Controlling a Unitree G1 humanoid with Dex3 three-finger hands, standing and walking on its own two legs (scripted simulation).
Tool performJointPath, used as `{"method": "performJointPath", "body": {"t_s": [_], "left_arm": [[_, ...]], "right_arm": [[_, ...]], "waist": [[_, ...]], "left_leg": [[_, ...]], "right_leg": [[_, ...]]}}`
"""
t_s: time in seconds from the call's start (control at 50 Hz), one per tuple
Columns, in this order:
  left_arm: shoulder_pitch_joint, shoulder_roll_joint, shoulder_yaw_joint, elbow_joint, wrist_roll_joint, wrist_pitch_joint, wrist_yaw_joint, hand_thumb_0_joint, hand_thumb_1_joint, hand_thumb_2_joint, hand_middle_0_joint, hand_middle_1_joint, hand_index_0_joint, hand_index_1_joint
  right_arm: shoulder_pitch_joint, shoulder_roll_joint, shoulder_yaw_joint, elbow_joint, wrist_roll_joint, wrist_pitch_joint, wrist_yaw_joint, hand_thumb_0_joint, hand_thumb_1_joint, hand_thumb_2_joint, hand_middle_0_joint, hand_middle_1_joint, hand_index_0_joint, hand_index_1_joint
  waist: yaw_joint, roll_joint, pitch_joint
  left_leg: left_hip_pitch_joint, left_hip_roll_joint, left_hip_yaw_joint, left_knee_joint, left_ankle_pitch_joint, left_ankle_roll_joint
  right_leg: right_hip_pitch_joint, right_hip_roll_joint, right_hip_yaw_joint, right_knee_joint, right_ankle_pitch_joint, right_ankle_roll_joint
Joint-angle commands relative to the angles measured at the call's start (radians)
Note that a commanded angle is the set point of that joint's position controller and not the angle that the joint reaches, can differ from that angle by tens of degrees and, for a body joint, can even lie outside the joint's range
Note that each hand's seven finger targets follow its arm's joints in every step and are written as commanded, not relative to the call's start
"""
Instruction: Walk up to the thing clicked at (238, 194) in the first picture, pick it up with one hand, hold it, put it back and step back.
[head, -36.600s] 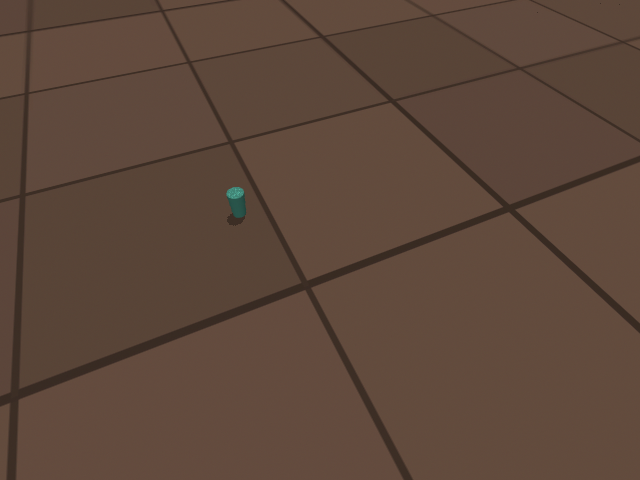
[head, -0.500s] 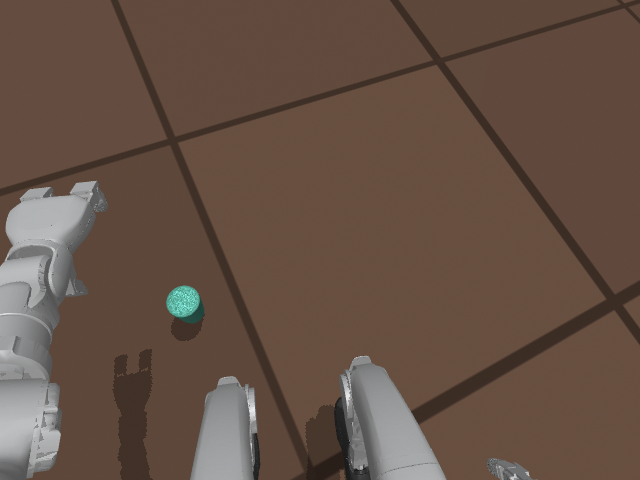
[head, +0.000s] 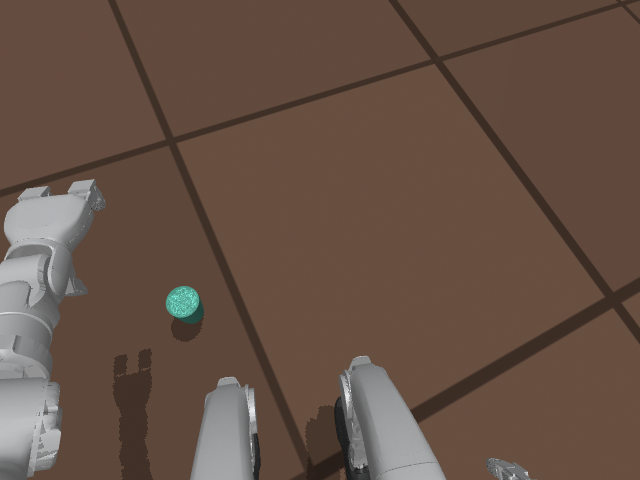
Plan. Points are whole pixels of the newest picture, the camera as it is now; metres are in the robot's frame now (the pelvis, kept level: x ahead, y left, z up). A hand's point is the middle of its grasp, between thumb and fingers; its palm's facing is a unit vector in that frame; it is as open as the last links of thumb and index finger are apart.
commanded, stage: go down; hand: left
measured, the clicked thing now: (187, 307) +0.45 +0.23 -0.55
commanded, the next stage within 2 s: stand in 0.80 s
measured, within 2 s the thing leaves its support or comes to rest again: neither
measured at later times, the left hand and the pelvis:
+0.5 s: hand (69, 249) +0.43 +0.29 -0.09, palm faces -0.41 -0.03 -0.91, open 13.3 cm; pelvis +0.00 +0.00 +0.01, yaw +0 degrees
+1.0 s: hand (68, 252) +0.42 +0.29 -0.08, palm faces -0.42 -0.05 -0.91, open 13.3 cm; pelvis +0.01 +0.00 +0.01, yaw +0 degrees
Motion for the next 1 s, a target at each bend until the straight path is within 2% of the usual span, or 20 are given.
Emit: {"method": "performJointPath", "body": {"t_s": [0.0,0.02,0.08,0.12,0.22,0.28,0.32,0.4,0.48,0.54,0.58,0.68,0.7,0.74,0.76,0.78,0.8,0.88,0.94,0.98], "left_arm": [[-0.32,0.26,0.042,-0.153,-0.022,0.012,0.025,0.0,-0.45,0.936,-0.226,-0.954,-0.204,-0.976],[-0.335,0.278,0.05,-0.157,-0.024,0.008,0.023,0.0,-0.458,0.912,-0.209,-0.942,-0.191,-0.959],[-0.272,0.242,0.034,-0.108,-0.032,0.002,0.02,0.0,-0.442,0.889,-0.216,-0.934,-0.203,-0.947],[-0.267,0.249,0.042,-0.103,-0.035,-0.004,0.024,0.0,-0.455,0.914,-0.212,-0.952,-0.197,-0.966],[-0.354,0.262,0.035,-0.161,-0.007,-0.018,0.041,0.0,-0.446,0.913,-0.208,-0.968,-0.199,-0.977],[-0.334,0.294,0.058,-0.161,-0.004,-0.007,0.047,0.0,-0.427,0.947,-0.237,-0.969,-0.218,-0.987],[-0.369,0.282,0.049,-0.184,-0.007,-0.003,0.047,0.0,-0.44,0.937,-0.221,-0.958,-0.204,-0.975],[-0.309,0.271,0.057,-0.145,-0.022,0.01,0.039,0.0,-0.446,0.913,-0.21,-0.945,-0.193,-0.961],[-0.264,0.253,0.048,-0.106,-0.032,0.007,0.029,0.0,-0.458,0.92,-0.212,-0.945,-0.194,-0.963],[-0.283,0.241,0.039,-0.12,-0.031,-0.005,0.028,0.0,-0.459,0.911,-0.205,-0.962,-0.193,-0.974],[-0.314,0.26,0.041,-0.156,-0.019,-0.012,0.033,0.0,-0.454,0.903,-0.21,-0.953,-0.198,-0.965],[-0.344,0.287,0.057,-0.197,-0.006,-0.005,0.05,0.0,-0.436,0.956,-0.223,-0.971,-0.204,-0.989],[-0.319,0.285,0.062,-0.164,-0.007,0.002,0.05,0.0,-0.437,0.964,-0.241,-0.968,-0.216,-0.993],[-0.318,0.269,0.056,-0.159,-0.015,0.01,0.048,0.0,-0.444,0.962,-0.232,-0.97,-0.208,-0.994],[-0.336,0.285,0.061,-0.185,-0.017,0.01,0.046,0.0,-0.445,0.943,-0.217,-0.96,-0.199,-0.978],[-0.302,0.282,0.062,-0.148,-0.011,0.016,0.046,0.0,-0.467,0.939,-0.21,-0.953,-0.187,-0.976],[-0.287,0.275,0.059,-0.143,-0.017,0.018,0.043,0.0,-0.465,0.924,-0.196,-0.954,-0.18,-0.97],[-0.284,0.238,0.032,-0.118,-0.026,0.015,0.033,0.0,-0.466,0.919,-0.199,-0.953,-0.184,-0.968],[-0.23,0.241,0.052,-0.139,-0.043,0.01,0.032,0.0,-0.226,0.9,-0.2,-0.713,-0.2,-0.728],[-0.171,0.207,0.044,-0.19,-0.071,0.014,0.023,0.0,-0.066,0.9,-0.2,-0.553,-0.2,-0.568]], "right_arm": [[0.164,-0.192,-0.069,-0.041,0.0,-0.015,-0.018,0.0,-0.923,-0.908,0.199,0.3,0.199,0.3],[0.165,-0.194,-0.074,-0.044,0.002,-0.016,-0.02,0.0,-0.92,-0.907,0.199,0.3,0.199,0.3],[0.155,-0.186,-0.066,-0.047,0.005,-0.02,-0.023,0.0,-0.919,-0.907,0.199,0.3,0.199,0.3],[0.154,-0.186,-0.064,-0.046,0.004,-0.023,-0.023,0.0,-0.924,-0.907,0.199,0.3,0.199,0.3],[0.158,-0.188,-0.065,-0.048,0.001,-0.024,-0.021,0.0,-0.924,-0.908,0.199,0.3,0.199,0.3],[0.159,-0.201,-0.071,-0.051,0.001,-0.017,-0.02,0.0,-0.925,-0.909,0.199,0.3,0.199,0.3],[0.161,-0.201,-0.073,-0.047,-0.001,-0.016,-0.02,0.0,-0.922,-0.907,0.199,0.3,0.199,0.3],[0.168,-0.197,-0.071,-0.039,-0.002,-0.016,-0.017,0.0,-0.918,-0.907,0.199,0.3,0.199,0.3],[0.165,-0.185,-0.064,-0.046,-0.001,-0.017,-0.013,0.0,-0.923,-0.907,0.199,0.3,0.199,0.3],[0.165,-0.187,-0.067,-0.049,-0.001,-0.02,-0.013,0.0,-0.926,-0.908,0.199,0.3,0.199,0.3],[0.162,-0.191,-0.069,-0.052,-0.002,-0.021,-0.013,0.0,-0.926,-0.908,0.199,0.3,0.199,0.3],[0.163,-0.193,-0.073,-0.057,0.001,-0.013,-0.017,0.0,-0.923,-0.907,0.199,0.3,0.199,0.3],[0.166,-0.193,-0.067,-0.051,0.0,-0.01,-0.016,0.0,-0.926,-0.909,0.199,0.3,0.199,0.3],[0.166,-0.191,-0.067,-0.042,-0.002,-0.011,-0.016,0.0,-0.924,-0.909,0.199,0.3,0.199,0.3],[0.169,-0.193,-0.071,-0.044,0.0,-0.011,-0.017,0.0,-0.921,-0.907,0.199,0.3,0.199,0.3],[0.167,-0.193,-0.069,-0.041,0.0,-0.011,-0.017,0.0,-0.923,-0.908,0.199,0.3,0.199,0.3],[0.166,-0.194,-0.073,-0.046,0.002,-0.01,-0.017,0.0,-0.92,-0.906,0.199,0.3,0.199,0.3],[0.158,-0.184,-0.069,-0.045,0.004,-0.014,-0.02,0.0,-0.922,-0.907,0.199,0.3,0.199,0.3],[0.157,-0.188,-0.073,-0.058,0.006,-0.018,-0.019,0.0,-0.9,-0.9,0.2,0.3,0.2,0.3],[0.152,-0.185,-0.079,-0.071,0.006,-0.02,-0.014,0.0,-0.9,-0.9,0.2,0.3,0.2,0.3]], "waist": [[-0.005,0.171,-0.502],[0.004,0.164,-0.508],[-0.002,0.122,-0.461],[0.002,0.117,-0.456],[-0.001,0.182,-0.484],[0.013,0.181,-0.527],[0.006,0.203,-0.534],[0.009,0.168,-0.549],[0.002,0.117,-0.472],[-0.002,0.122,-0.487],[0.003,0.17,-0.492],[0.011,0.168,-0.562],[0.006,0.158,-0.532],[0.004,0.155,-0.524],[0.007,0.163,-0.55],[0.01,0.154,-0.535],[0.015,0.14,-0.526],[-0.004,0.124,-0.47],[0.022,0.13,-0.495],[0.043,0.161,-0.514]], "left_leg": [[0.424,-0.012,0.002,-0.224,0.31,0.007],[0.437,-0.01,0.0,-0.233,0.295,0.007],[0.374,-0.014,0.012,-0.22,0.273,0.015],[0.369,-0.013,0.006,-0.219,0.282,0.011],[0.392,-0.013,0.005,-0.216,0.267,0.005],[0.455,-0.011,-0.004,-0.228,0.301,0.002],[0.486,-0.006,-0.018,-0.24,0.312,-0.006],[0.481,-0.008,-0.007,-0.216,0.399,0.002],[0.357,-0.017,0.015,-0.206,0.332,0.015],[0.36,-0.017,0.017,-0.193,0.315,0.016],[0.391,-0.015,0.015,-0.2,0.312,0.01],[0.445,-0.016,0.014,-0.216,0.307,0.01],[0.426,-0.017,0.015,-0.213,0.315,0.012],[0.438,-0.015,0.011,-0.213,0.348,0.012],[0.446,-0.015,0.011,-0.221,0.35,0.009],[0.448,-0.014,0.01,-0.216,0.361,0.012],[0.442,-0.015,0.011,-0.229,0.338,0.01],[0.393,-0.014,0.015,-0.23,0.295,0.013],[0.417,-0.015,0.014,-0.234,0.325,0.011],[0.472,-0.011,0.007,-0.258,0.346,0.004]], "right_leg": [[0.265,0.031,-0.031,-0.166,0.186,-0.076],[0.267,0.035,-0.034,-0.173,0.172,-0.076],[0.278,0.033,-0.03,-0.18,0.17,-0.075],[0.268,0.031,-0.032,-0.166,0.173,-0.077],[0.233,0.029,-0.027,-0.152,0.157,-0.08],[0.243,0.029,-0.03,-0.158,0.17,-0.079],[0.227,0.029,-0.034,-0.151,0.169,-0.078],[0.266,0.033,-0.035,-0.156,0.23,-0.077],[0.306,0.03,-0.026,-0.168,0.227,-0.072],[0.283,0.028,-0.022,-0.161,0.212,-0.074],[0.254,0.028,-0.022,-0.156,0.193,-0.078],[0.3,0.032,-0.023,-0.172,0.197,-0.075],[0.297,0.03,-0.021,-0.175,0.206,-0.074],[0.295,0.03,-0.025,-0.175,0.227,-0.073],[0.311,0.033,-0.028,-0.174,0.227,-0.074],[0.308,0.032,-0.025,-0.177,0.232,-0.073],[0.316,0.032,-0.028,-0.186,0.217,-0.073],[0.303,0.034,-0.026,-0.194,0.192,-0.074],[0.311,0.031,-0.026,-0.186,0.207,-0.076],[0.315,0.031,-0.033,-0.189,0.207,-0.078]]}}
